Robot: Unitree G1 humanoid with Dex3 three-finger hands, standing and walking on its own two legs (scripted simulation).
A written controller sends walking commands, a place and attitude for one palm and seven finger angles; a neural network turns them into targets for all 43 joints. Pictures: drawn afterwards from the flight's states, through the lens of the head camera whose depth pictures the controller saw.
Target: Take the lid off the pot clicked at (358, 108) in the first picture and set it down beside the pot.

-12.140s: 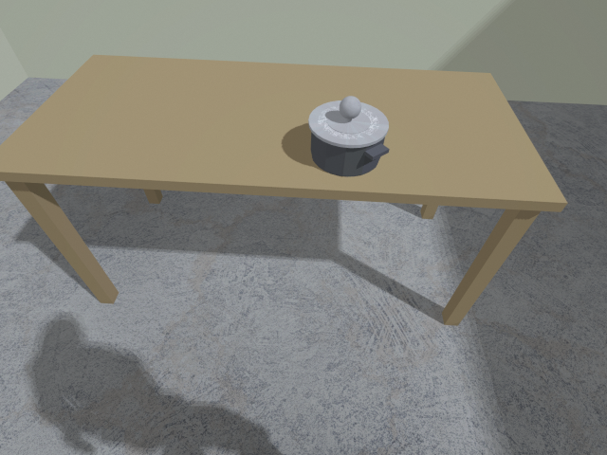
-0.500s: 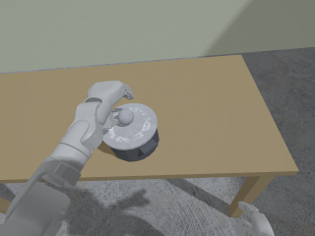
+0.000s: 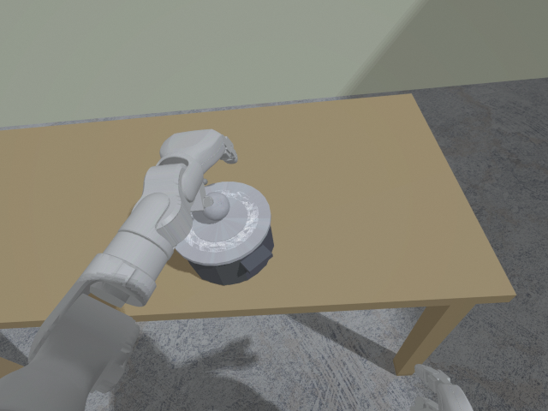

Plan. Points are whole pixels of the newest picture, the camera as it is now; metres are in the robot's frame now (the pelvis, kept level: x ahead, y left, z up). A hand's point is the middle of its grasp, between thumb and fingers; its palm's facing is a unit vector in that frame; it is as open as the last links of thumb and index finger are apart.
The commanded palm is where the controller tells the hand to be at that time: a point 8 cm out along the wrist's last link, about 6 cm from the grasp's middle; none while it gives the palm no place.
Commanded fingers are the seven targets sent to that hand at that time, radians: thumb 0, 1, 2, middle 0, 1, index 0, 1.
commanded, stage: move the open hand above the knob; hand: left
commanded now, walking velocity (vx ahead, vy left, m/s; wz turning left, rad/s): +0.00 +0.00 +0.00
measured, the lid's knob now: (215, 206) +0.45 +0.12 +0.03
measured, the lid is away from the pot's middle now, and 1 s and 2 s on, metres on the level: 0.00 0.00 0.00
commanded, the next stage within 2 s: lower the open fingers around the knob in 0.44 s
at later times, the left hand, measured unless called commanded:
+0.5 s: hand (202, 184) +0.42 +0.12 +0.11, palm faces -0.25 -0.07 -0.97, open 10.4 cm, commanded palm +0.40 +0.12 +0.18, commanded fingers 0.00 -0.32 1.38 -0.80 -0.08 -0.80 -0.08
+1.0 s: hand (206, 202) +0.41 +0.12 +0.09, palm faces -0.28 -0.07 -0.96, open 10.4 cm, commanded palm +0.40 +0.12 +0.15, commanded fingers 0.00 -0.32 1.38 -0.80 -0.08 -0.80 -0.08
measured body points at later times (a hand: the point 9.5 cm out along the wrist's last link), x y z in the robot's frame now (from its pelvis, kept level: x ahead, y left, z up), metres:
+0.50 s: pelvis +0.00 +0.00 +0.00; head +0.02 -0.04 +0.45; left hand +0.43 +0.12 +0.17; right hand +0.16 -0.23 -0.12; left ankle -0.02 +0.14 -0.74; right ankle -0.02 -0.14 -0.74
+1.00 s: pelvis +0.00 +0.00 +0.00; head +0.02 -0.05 +0.45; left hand +0.42 +0.12 +0.14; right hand +0.16 -0.24 -0.12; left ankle -0.02 +0.14 -0.74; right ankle -0.02 -0.14 -0.74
